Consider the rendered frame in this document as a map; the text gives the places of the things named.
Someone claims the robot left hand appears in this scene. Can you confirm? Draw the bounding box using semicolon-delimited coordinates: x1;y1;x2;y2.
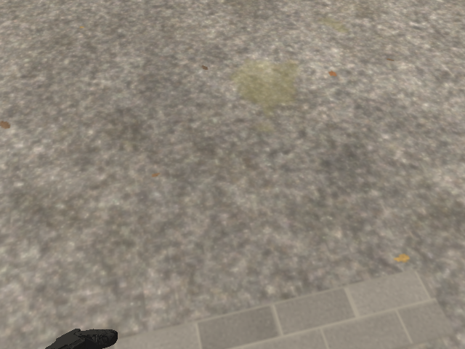
45;329;118;349

